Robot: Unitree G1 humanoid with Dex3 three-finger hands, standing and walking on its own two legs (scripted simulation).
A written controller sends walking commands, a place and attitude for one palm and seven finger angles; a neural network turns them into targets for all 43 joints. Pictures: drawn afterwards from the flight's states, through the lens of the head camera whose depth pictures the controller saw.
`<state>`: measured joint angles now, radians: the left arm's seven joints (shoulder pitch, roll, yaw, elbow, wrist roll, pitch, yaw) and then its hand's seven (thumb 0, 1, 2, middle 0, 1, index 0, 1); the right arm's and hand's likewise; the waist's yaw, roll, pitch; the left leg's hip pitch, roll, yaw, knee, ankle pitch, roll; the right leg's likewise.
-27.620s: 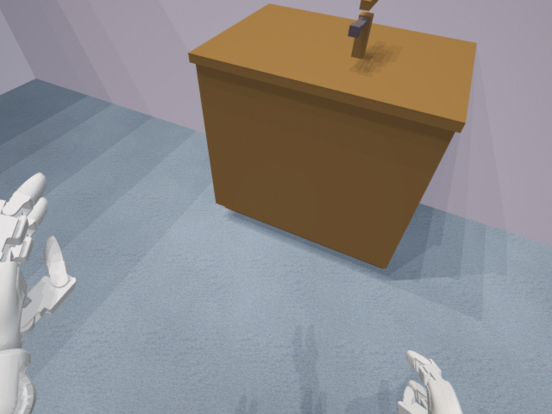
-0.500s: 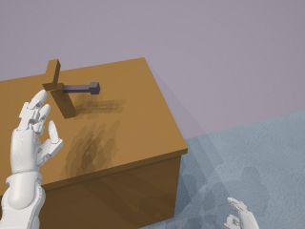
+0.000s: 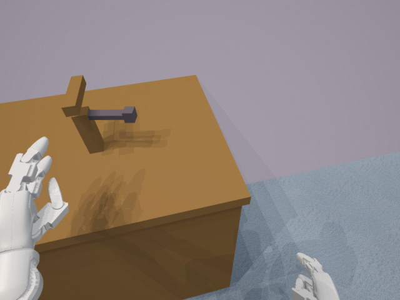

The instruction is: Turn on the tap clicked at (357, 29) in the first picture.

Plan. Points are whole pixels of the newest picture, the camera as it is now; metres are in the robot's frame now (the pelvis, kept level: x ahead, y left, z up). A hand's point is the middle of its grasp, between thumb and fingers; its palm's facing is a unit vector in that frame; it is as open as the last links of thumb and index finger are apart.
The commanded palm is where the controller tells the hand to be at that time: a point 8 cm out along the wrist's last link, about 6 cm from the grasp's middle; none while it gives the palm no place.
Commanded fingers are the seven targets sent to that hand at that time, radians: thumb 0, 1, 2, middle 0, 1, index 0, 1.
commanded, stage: draw the hand back beside the body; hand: left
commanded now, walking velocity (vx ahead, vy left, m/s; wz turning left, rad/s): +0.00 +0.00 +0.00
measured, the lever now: (129, 114) +0.47 +0.23 +0.14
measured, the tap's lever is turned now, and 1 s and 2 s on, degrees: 75 75 75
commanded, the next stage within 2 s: step back with the hand held close in 0.04 s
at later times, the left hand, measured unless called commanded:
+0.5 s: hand (69, 222) +0.18 +0.23 +0.14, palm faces +0.32 -0.83 -0.46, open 7.4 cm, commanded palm +0.14 +0.28 +0.17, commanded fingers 0.00 0.90 0.90 -0.20 -0.30 -0.20 -0.30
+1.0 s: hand (25, 257) +0.12 +0.26 +0.15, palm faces +0.44 -0.77 -0.46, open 7.4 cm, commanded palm +0.07 +0.29 +0.17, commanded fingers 0.00 0.90 0.90 -0.20 -0.30 -0.20 -0.30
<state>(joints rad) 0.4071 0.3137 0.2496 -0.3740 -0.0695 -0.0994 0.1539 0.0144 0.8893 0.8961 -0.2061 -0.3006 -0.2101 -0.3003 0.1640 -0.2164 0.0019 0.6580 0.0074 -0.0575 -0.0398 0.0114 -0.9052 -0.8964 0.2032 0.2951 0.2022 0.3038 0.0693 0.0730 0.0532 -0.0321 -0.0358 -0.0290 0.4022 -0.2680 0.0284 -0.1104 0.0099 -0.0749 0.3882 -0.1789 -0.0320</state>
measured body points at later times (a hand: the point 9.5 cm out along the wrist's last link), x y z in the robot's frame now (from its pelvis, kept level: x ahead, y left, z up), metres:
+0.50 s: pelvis -0.03 +0.00 -0.01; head -0.01 -0.02 +0.44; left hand +0.16 +0.27 +0.17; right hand +0.15 -0.25 -0.10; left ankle -0.02 +0.10 -0.74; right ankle +0.03 -0.10 -0.74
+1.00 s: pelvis -0.09 +0.01 -0.02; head -0.07 +0.00 +0.43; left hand +0.09 +0.30 +0.18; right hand +0.08 -0.22 -0.12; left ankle -0.02 +0.10 -0.74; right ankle +0.00 -0.10 -0.74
